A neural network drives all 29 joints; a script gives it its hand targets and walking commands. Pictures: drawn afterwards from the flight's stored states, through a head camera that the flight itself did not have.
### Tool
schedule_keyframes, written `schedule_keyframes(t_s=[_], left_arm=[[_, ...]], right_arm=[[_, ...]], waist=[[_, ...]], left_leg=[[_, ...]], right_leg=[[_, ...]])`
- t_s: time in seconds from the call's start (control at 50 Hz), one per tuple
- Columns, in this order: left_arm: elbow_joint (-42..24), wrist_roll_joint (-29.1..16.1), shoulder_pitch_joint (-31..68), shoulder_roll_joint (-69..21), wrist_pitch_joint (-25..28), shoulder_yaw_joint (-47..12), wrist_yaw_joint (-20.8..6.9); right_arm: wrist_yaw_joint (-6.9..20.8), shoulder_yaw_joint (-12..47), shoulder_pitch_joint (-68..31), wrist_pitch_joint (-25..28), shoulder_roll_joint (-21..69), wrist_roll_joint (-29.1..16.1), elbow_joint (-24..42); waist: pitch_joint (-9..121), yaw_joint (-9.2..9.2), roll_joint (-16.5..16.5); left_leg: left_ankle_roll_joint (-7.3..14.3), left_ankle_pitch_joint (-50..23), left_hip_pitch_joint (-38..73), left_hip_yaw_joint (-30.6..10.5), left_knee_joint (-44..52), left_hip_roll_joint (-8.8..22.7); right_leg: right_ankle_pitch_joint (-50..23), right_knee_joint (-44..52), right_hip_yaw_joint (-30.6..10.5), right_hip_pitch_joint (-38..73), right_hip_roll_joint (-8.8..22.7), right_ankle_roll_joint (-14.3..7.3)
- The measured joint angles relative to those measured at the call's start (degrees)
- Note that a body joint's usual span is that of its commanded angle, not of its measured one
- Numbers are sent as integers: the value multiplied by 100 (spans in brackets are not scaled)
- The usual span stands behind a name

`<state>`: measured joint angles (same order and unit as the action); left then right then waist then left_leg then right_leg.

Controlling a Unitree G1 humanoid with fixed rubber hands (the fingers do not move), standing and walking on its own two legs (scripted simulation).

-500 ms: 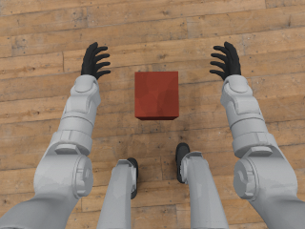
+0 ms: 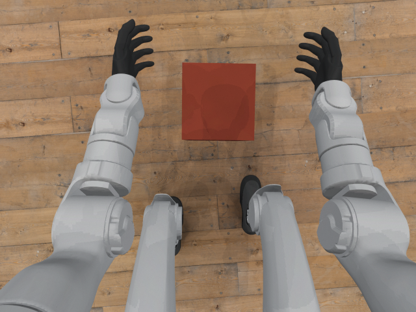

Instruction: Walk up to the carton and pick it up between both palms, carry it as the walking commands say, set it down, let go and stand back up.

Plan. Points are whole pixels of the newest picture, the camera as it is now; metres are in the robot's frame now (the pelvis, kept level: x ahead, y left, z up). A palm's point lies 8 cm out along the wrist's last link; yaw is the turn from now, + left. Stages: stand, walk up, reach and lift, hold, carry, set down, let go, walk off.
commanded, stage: reach and lift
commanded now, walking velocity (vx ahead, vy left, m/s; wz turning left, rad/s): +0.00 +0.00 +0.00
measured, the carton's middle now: (215, 109) +0.46 -0.03 -0.44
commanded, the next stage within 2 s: none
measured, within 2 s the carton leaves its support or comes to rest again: neither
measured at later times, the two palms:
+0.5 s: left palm (145, 87) +0.50 +0.13 -0.27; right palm (293, 91) +0.48 -0.20 -0.28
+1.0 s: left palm (155, 103) +0.48 +0.13 -0.39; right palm (289, 99) +0.48 -0.22 -0.38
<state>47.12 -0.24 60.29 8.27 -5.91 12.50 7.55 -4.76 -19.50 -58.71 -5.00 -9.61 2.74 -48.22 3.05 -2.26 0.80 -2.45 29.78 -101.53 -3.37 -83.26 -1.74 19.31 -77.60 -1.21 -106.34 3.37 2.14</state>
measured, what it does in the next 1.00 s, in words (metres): lowers itself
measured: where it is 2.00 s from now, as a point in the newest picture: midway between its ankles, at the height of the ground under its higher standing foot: (211, 225)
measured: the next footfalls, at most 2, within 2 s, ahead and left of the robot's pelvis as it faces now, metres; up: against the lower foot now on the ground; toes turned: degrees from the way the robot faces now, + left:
none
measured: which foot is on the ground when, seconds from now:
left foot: down 0.00-1.00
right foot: down 0.00-1.00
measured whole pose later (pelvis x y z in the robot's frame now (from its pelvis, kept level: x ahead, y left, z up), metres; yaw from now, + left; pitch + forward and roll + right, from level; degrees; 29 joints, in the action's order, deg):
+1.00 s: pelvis -0.05 +0.00 -0.19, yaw +0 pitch +32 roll +1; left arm 57.3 -15.1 80.9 19.7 -5.3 -0.4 10.1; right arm -8.1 -1.5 -84.5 -3.9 -24.6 -18.9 -64.0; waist -30.1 -2.6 -0.2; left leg -3.8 38.8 -118.9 -3.0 -125.9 -3.0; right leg 23.6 -118.0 -4.9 -126.2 0.7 3.9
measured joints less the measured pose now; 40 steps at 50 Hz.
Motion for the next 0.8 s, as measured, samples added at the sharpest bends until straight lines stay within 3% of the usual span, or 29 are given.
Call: schedule_keyframes(t_s=[0.08,0.18,0.28,0.4,0.54,0.64,0.8], left_arm=[[-240,-311,314,200,-126,-246,168],[-706,-744,1243,648,-444,-620,377],[-1217,-1223,1013,729,-954,-775,575],[-422,-1500,1724,915,-1106,-902,547],[1031,-1409,2760,1074,-669,-841,352],[1448,-1200,2860,1087,-327,-789,198],[1262,-1362,2363,1005,-44,-1008,223]], right_arm=[[-13,169,-366,-38,-263,-223,65],[-252,622,-1294,-278,-826,-763,444],[-474,904,-1218,-796,-960,-1285,934],[-475,1026,-1816,-1053,-1114,-1423,283],[-495,1187,-2738,-708,-1145,-1415,-1038],[-499,1189,-2959,-314,-1040,-1404,-1530],[-478,1554,-2786,-102,-1164,-1671,-1604]], waist=[[-778,-35,18],[-3394,-13,19],[-3357,32,88],[-3320,84,35],[-3300,118,-49],[-3298,66,-15],[-3314,16,-31]], left_leg=[[1,201,-112,-2,-689,-68],[10,474,823,-28,-1508,-88],[14,592,189,45,-2221,-74],[-5,537,-257,104,-2700,-62],[-127,536,-683,18,-3160,-70],[-192,628,-978,-14,-3474,-119],[-193,805,-1424,19,-3907,-114]], right_leg=[[177,-675,-45,-120,32,33],[377,-1425,-69,810,10,78],[392,-2095,-193,116,-73,102],[262,-2552,-291,-384,-152,113],[202,-2991,-247,-849,-194,41],[284,-3331,-249,-1180,-175,23],[384,-3756,-318,-1694,-233,76]])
